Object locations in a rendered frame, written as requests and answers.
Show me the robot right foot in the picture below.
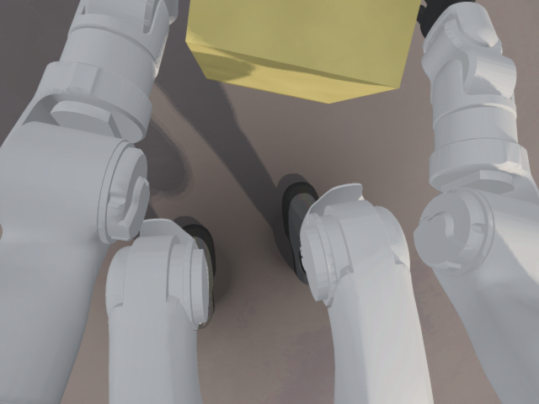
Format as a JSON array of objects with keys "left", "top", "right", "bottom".
[{"left": 282, "top": 182, "right": 318, "bottom": 285}]

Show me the robot right hand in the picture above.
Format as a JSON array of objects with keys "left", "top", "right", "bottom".
[{"left": 417, "top": 0, "right": 476, "bottom": 37}]

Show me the robot left upper arm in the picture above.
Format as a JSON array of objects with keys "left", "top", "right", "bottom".
[{"left": 0, "top": 121, "right": 150, "bottom": 404}]

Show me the robot left shin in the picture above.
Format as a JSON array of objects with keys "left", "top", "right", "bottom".
[{"left": 105, "top": 219, "right": 202, "bottom": 324}]

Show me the carton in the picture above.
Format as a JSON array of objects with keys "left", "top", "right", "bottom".
[{"left": 185, "top": 0, "right": 421, "bottom": 104}]

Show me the robot right upper arm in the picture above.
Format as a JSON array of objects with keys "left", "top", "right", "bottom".
[{"left": 414, "top": 187, "right": 539, "bottom": 404}]

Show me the right robot forearm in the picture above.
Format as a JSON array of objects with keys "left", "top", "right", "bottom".
[{"left": 421, "top": 2, "right": 539, "bottom": 205}]

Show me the left robot forearm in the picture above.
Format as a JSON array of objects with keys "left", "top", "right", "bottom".
[{"left": 0, "top": 0, "right": 179, "bottom": 156}]

